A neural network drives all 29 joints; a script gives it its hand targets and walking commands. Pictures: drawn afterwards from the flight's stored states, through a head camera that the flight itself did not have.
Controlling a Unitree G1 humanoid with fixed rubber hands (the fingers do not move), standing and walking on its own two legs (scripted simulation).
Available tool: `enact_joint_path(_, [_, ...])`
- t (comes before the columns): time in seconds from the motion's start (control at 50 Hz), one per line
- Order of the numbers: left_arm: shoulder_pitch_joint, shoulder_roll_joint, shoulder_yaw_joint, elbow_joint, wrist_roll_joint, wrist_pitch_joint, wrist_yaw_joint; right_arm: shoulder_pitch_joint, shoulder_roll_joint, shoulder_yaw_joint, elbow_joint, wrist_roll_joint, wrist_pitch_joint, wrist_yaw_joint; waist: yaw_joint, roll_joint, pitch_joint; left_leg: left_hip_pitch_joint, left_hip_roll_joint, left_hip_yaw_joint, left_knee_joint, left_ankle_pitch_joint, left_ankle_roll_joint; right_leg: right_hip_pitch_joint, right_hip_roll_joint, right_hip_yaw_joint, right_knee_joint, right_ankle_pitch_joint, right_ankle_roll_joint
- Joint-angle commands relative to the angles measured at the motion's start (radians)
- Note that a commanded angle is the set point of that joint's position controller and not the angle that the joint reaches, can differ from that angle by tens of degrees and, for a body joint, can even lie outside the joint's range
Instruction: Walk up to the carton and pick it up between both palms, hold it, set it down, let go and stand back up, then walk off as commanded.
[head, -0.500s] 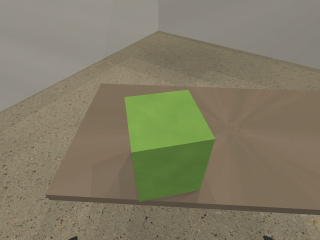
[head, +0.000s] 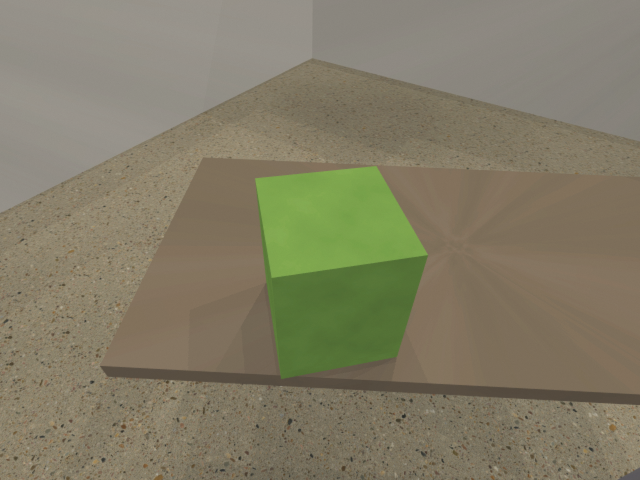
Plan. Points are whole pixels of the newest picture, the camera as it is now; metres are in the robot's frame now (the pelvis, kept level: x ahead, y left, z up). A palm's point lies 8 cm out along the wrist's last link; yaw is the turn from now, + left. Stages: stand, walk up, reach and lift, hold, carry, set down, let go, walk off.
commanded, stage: stand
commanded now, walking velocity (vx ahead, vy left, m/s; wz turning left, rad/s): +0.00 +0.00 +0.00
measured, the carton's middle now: (329, 271) +0.45 +0.00 +0.00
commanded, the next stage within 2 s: walk off in 1.20 s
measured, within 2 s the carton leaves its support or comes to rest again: neither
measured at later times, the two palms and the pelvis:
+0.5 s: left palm out of the picture +0.01 +0.30 -0.13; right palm out of the picture +0.03 -0.29 -0.10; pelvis -0.02 +0.01 +0.00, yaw +0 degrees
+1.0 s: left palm out of the picture +0.05 +0.29 -0.12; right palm out of the picture +0.05 -0.29 -0.11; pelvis -0.01 +0.00 +0.00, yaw +0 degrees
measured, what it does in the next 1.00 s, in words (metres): stands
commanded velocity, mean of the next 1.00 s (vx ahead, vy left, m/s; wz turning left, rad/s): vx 0.00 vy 0.00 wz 0.00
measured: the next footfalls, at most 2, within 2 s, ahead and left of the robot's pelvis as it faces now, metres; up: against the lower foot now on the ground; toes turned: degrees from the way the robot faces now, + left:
none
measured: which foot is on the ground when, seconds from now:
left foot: down 0.00-1.00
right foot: down 0.00-1.00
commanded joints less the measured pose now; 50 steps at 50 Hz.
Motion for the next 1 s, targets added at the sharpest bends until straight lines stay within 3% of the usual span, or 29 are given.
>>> enact_joint_path(0.0, [-0.026, 0.174, 0.04, -0.071, 0.003, -0.026, 0.009, -0.016, -0.212, -0.052, -0.052, 0.004, -0.031, -0.011, -0.008, -0.004, 0.023, -0.06, 0.117, -0.153, -0.145, -0.163, 0.022, -0.044, -0.097, 0.093, -0.116, -0.077, -0.023])
enact_joint_path(0.04, [-0.025, 0.149, 0.039, -0.064, -0.004, -0.029, 0.008, 0.013, -0.219, -0.056, -0.048, 0.013, -0.031, -0.008, -0.008, 0.042, 0.075, -0.054, 0.114, -0.152, -0.156, -0.16, 0.009, -0.094, -0.093, 0.089, -0.115, -0.091, -0.031])
enact_joint_path(0.08, [-0.013, 0.178, 0.035, -0.025, -0.004, -0.027, 0.02, -0.01, -0.195, -0.054, -0.041, 0.0, -0.036, 0.0, -0.009, 0.021, 0.043, -0.043, 0.105, -0.164, -0.166, -0.145, 0.023, -0.072, -0.092, 0.092, -0.103, -0.088, -0.023])
enact_joint_path(0.1, [-0.034, 0.155, 0.035, -0.05, -0.005, -0.029, 0.017, -0.036, -0.206, -0.051, -0.045, -0.003, -0.034, 0.001, -0.003, 0.086, 0.047, -0.068, 0.104, -0.133, -0.173, -0.157, 0.011, -0.062, -0.099, 0.084, -0.088, -0.078, -0.021])
enact_joint_path(0.14, [-0.008, 0.18, 0.033, -0.045, -0.004, -0.03, 0.006, -0.086, -0.235, -0.065, -0.053, -0.004, -0.034, -0.002, 0.039, 0.066, 0.068, -0.106, 0.103, -0.14, -0.161, -0.118, 0.011, -0.044, -0.1, 0.095, -0.083, -0.032, -0.029])
enact_joint_path(0.18, [-0.049, 0.21, 0.038, -0.047, -0.003, -0.033, 0.021, -0.086, -0.189, -0.05, -0.053, 0.011, -0.031, -0.001, 0.025, -0.04, 0.041, -0.065, 0.096, -0.13, -0.157, -0.036, 0.005, -0.046, -0.114, 0.111, -0.085, -0.011, -0.02])
enact_joint_path(0.24, [-0.054, 0.183, 0.04, -0.047, -0.007, -0.027, 0.018, -0.101, -0.247, -0.076, -0.037, 0.006, -0.033, -0.005, 0.017, 0.035, 0.09, -0.064, 0.1, -0.122, -0.145, -0.107, 0.004, -0.111, -0.122, 0.127, -0.126, -0.11, -0.026])
enact_joint_path(0.26, [-0.04, 0.203, 0.035, -0.039, -0.009, -0.029, 0.019, -0.065, -0.234, -0.062, -0.031, 0.001, -0.028, -0.004, 0.006, 0.016, 0.06, -0.061, 0.099, -0.135, -0.176, -0.184, 0.008, -0.1, -0.11, 0.11, -0.118, -0.158, -0.023])
enact_joint_path(0.28, [-0.031, 0.189, 0.039, -0.028, -0.011, -0.03, 0.012, -0.06, -0.232, -0.067, -0.031, 0.008, -0.033, -0.001, 0.003, 0.087, 0.076, -0.081, 0.111, -0.148, -0.189, -0.245, 0.006, -0.094, -0.09, 0.106, -0.117, -0.159, -0.021])
enact_joint_path(0.3, [-0.003, 0.171, 0.025, -0.003, -0.01, -0.029, 0.02, -0.084, -0.189, -0.052, -0.022, -0.001, -0.022, -0.002, 0.034, 0.057, 0.073, -0.088, 0.123, -0.159, -0.201, -0.246, 0.01, -0.082, -0.103, 0.098, -0.097, -0.122, -0.028])
enact_joint_path(0.36, [0.009, 0.236, 0.042, -0.01, -0.012, -0.017, 0.019, -0.089, -0.254, -0.071, -0.039, 0.0, -0.018, 0.002, 0.025, 0.079, 0.014, -0.079, 0.108, -0.161, -0.198, -0.281, 0.004, -0.076, -0.091, 0.097, -0.094, -0.158, -0.016])
enact_joint_path(0.42, [-0.028, 0.203, 0.032, -0.013, 0.0, -0.02, 0.021, -0.072, -0.229, -0.071, -0.03, 0.011, -0.009, -0.002, 0.006, -0.011, 0.097, -0.042, 0.121, -0.155, -0.164, -0.246, 0.009, -0.204, -0.115, 0.134, -0.166, -0.225, -0.027])
enact_joint_path(0.44, [-0.041, 0.219, 0.04, -0.007, -0.007, -0.021, 0.01, -0.01, -0.26, -0.08, -0.018, 0.017, -0.011, -0.002, -0.012, 0.081, 0.082, -0.083, 0.097, -0.14, -0.179, -0.271, 0.0, -0.129, -0.095, 0.127, -0.14, -0.186, -0.023])
enact_joint_path(0.46, [-0.041, 0.209, 0.036, -0.011, 0.003, -0.02, 0.012, 0.018, -0.234, -0.071, 0.0, 0.016, -0.016, -0.005, -0.034, 0.074, 0.075, -0.039, 0.097, -0.132, -0.172, -0.258, -0.002, -0.16, -0.103, 0.134, -0.142, -0.218, -0.021])
enact_joint_path(0.5, [-0.049, 0.206, 0.038, -0.012, -0.003, -0.017, 0.005, -0.048, -0.269, -0.083, -0.038, 0.001, -0.016, -0.007, -0.016, 0.066, 0.043, -0.097, 0.123, -0.163, -0.183, -0.349, 0.014, -0.144, -0.086, 0.104, -0.105, -0.179, -0.012])
enact_joint_path(0.52, [-0.027, 0.242, 0.047, -0.008, -0.007, -0.017, 0.011, -0.07, -0.248, -0.079, -0.027, 0.0, -0.007, -0.003, 0.017, 0.06, 0.097, -0.119, 0.119, -0.186, -0.199, -0.327, 0.006, -0.164, -0.081, 0.086, -0.076, -0.208, -0.018])
enact_joint_path(0.6, [0.003, 0.19, 0.038, 0.009, 0.013, -0.031, 0.007, -0.052, -0.251, -0.063, -0.02, 0.012, -0.017, -0.006, 0.02, 0.083, 0.016, -0.094, 0.118, -0.154, -0.172, -0.249, 0.008, -0.082, -0.108, 0.112, -0.097, -0.114, -0.032])
enact_joint_path(0.68, [-0.029, 0.186, 0.022, -0.006, -0.002, -0.024, 0.014, -0.085, -0.248, -0.064, -0.019, 0.012, -0.016, -0.004, 0.011, -0.005, 0.038, -0.062, 0.119, -0.149, -0.166, -0.153, 0.015, -0.103, -0.128, 0.128, -0.115, -0.084, -0.037])
enact_joint_path(0.7, [-0.037, 0.204, 0.028, 0.004, -0.007, -0.026, 0.016, -0.061, -0.23, -0.06, -0.012, 0.016, -0.016, -0.004, 0.008, -0.002, 0.055, -0.046, 0.122, -0.148, -0.165, -0.148, 0.007, -0.114, -0.129, 0.116, -0.12, -0.109, -0.026])
enact_joint_path(0.72, [-0.037, 0.172, 0.02, 0.009, -0.002, -0.023, 0.019, -0.094, -0.253, -0.061, -0.019, 0.009, -0.018, -0.004, 0.016, 0.07, 0.0, -0.031, 0.118, -0.151, -0.153, -0.14, 0.012, -0.091, -0.115, 0.115, -0.106, -0.052, -0.031])
enact_joint_path(0.74, [-0.057, 0.214, 0.027, 0.007, -0.009, -0.016, 0.022, -0.11, -0.232, -0.056, -0.027, 0.01, -0.017, -0.004, 0.017, 0.035, 0.027, -0.063, 0.12, -0.168, -0.179, -0.16, 0.008, -0.071, -0.11, 0.105, -0.103, -0.052, -0.028])
enact_joint_path(0.76, [-0.029, 0.201, 0.024, 0.006, -0.009, -0.022, 0.026, -0.067, -0.201, -0.04, -0.005, 0.011, -0.015, -0.007, 0.018, 0.066, -0.019, -0.026, 0.116, -0.123, -0.161, -0.123, 0.002, -0.05, -0.127, 0.126, -0.105, -0.067, -0.035])
enact_joint_path(0.78, [-0.059, 0.239, 0.033, -0.009, -0.011, -0.024, 0.022, -0.111, -0.248, -0.059, -0.026, 0.005, -0.014, -0.007, 0.012, -0.036, 0.016, -0.041, 0.109, -0.135, -0.164, -0.097, 0.0, -0.071, -0.113, 0.105, -0.117, -0.067, -0.023])
enact_joint_path(0.8, [-0.08, 0.215, 0.032, 0.01, -0.01, -0.033, 0.023, -0.103, -0.209, -0.044, -0.012, 0.002, -0.015, -0.01, 0.02, -0.04, 0.013, -0.039, 0.117, -0.134, -0.157, -0.084, 0.009, -0.073, -0.14, 0.148, -0.143, -0.089, -0.031])
enact_joint_path(0.84, [-0.044, 0.244, 0.045, 0.025, -0.004, -0.028, 0.018, -0.057, -0.224, -0.051, 0.015, 0.012, -0.014, -0.009, 0.0, 0.008, 0.073, -0.031, 0.102, -0.119, -0.161, -0.111, -0.005, -0.122, -0.116, 0.118, -0.156, -0.138, -0.021])
enact_joint_path(0.86, [-0.042, 0.223, 0.036, 0.024, -0.014, -0.023, 0.019, -0.063, -0.212, -0.048, 0.007, 0.017, -0.016, -0.007, 0.0, 0.079, 0.059, -0.042, 0.1, -0.116, -0.177, -0.16, 0.003, -0.083, -0.119, 0.122, -0.132, -0.114, -0.023])
enact_joint_path(0.94, [-0.051, 0.183, 0.03, 0.017, -0.007, -0.021, 0.022, -0.112, -0.211, -0.05, 0.005, 0.01, -0.014, -0.017, 0.021, 0.054, 0.014, -0.004, 0.12, -0.127, -0.17, -0.106, 0.007, -0.083, -0.11, 0.105, -0.122, -0.047, -0.017])
enact_joint_path(0.96, [-0.093, 0.197, 0.024, 0.011, -0.005, -0.021, 0.02, -0.121, -0.244, -0.065, -0.011, 0.007, -0.02, -0.019, 0.008, -0.023, 0.04, -0.025, 0.126, -0.15, -0.195, -0.103, 0.0, -0.091, -0.106, 0.087, -0.095, -0.029, -0.017])
enact_joint_path(0.98, [-0.069, 0.217, 0.025, 0.023, -0.012, -0.028, 0.026, -0.114, -0.22, -0.051, -0.006, 0.012, -0.023, -0.009, 0.017, 0.018, 0.054, -0.037, 0.132, -0.137, -0.19, -0.105, 0.009, -0.099, -0.123, 0.12, -0.095, -0.042, -0.027])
